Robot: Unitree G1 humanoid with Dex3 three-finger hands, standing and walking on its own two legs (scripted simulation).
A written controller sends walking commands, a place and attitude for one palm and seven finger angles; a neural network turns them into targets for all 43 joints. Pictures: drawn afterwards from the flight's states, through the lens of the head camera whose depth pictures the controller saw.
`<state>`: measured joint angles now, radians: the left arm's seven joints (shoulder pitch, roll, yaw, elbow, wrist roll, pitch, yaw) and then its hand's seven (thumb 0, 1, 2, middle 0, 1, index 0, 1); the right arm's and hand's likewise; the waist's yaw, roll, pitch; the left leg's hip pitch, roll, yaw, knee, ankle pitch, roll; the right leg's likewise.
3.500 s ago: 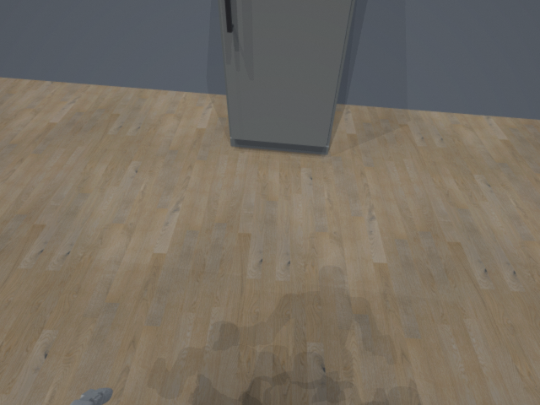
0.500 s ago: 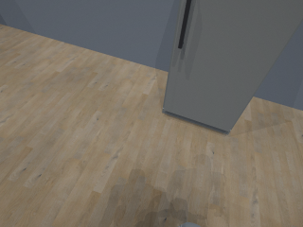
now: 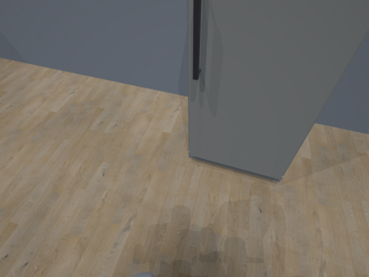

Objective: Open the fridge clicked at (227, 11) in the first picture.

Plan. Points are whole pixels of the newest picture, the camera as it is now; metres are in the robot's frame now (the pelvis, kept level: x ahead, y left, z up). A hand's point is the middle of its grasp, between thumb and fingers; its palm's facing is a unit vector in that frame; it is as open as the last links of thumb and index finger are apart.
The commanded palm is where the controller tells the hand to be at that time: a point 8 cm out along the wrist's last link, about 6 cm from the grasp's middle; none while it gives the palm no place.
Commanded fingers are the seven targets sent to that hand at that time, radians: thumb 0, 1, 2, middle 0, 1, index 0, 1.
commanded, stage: turn to face it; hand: left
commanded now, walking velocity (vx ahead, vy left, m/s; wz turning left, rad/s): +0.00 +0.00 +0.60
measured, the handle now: (198, 32) +0.87 -0.04 +0.12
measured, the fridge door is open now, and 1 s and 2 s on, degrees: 0 0 0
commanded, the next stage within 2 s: take the last steps up to it in 0.76 s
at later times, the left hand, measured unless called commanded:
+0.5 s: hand out of the picture +0.12 +0.20 -0.17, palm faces -0.02 -0.98 -0.19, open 7.4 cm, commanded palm none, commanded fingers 0.00 0.90 0.90 -0.20 -0.30 -0.20 -0.30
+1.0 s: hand (123, 253) +0.22 +0.18 -0.17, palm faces -0.20 -0.96 -0.20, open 7.4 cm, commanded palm none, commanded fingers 0.00 0.90 0.90 -0.20 -0.30 -0.20 -0.30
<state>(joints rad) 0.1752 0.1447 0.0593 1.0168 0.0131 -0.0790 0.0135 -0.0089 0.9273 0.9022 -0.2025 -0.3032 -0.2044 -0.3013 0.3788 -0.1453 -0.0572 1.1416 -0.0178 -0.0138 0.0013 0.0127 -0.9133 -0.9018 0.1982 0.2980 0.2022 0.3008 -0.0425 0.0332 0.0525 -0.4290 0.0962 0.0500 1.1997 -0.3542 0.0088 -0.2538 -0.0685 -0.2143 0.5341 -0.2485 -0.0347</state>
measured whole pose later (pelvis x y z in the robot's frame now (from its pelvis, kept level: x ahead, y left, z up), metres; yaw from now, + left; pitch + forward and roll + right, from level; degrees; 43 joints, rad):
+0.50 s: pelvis +0.10 +0.02 +0.00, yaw -7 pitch -1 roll +0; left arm 0.28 0.15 0.07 1.05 0.02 0.04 0.00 0.00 0.91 0.90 -0.20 -0.30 -0.20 -0.30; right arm 0.10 -0.15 -0.04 0.99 -0.03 -0.01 -0.02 -0.01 -0.93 -0.90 0.20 0.30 0.21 0.30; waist 0.03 0.01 0.07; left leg -0.28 0.14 0.26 0.54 -0.21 0.00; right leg -0.38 -0.07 -0.11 0.89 -0.48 0.04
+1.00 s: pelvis +0.11 +0.01 +0.00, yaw -15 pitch +1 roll -1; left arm 0.21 0.19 0.06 1.00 0.02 0.02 0.00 0.00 0.90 0.90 -0.20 -0.30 -0.20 -0.30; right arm 0.23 -0.19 -0.04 1.02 -0.02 0.01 -0.02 0.01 -0.91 -0.90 0.20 0.30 0.20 0.30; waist 0.01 0.00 0.03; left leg -0.22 0.06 0.06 0.54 -0.36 -0.04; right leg -0.28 0.03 -0.05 0.51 -0.24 -0.04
